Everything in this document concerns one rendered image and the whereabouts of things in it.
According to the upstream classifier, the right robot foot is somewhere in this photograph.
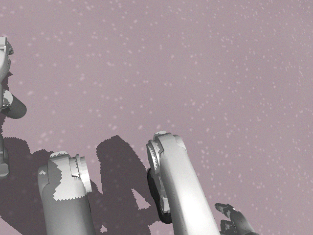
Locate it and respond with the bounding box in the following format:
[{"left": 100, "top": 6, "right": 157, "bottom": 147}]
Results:
[{"left": 147, "top": 168, "right": 172, "bottom": 224}]

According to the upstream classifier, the left robot hand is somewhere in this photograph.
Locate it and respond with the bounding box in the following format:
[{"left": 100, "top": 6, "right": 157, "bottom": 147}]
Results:
[{"left": 0, "top": 37, "right": 14, "bottom": 108}]

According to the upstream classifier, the can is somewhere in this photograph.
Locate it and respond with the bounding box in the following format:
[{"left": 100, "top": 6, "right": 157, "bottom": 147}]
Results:
[{"left": 1, "top": 89, "right": 27, "bottom": 119}]

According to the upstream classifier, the right robot hand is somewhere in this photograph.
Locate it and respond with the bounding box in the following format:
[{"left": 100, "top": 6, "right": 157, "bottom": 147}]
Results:
[{"left": 215, "top": 203, "right": 255, "bottom": 235}]

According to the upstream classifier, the left robot arm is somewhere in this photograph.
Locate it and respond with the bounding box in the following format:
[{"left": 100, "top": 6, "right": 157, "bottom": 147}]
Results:
[{"left": 0, "top": 83, "right": 10, "bottom": 180}]

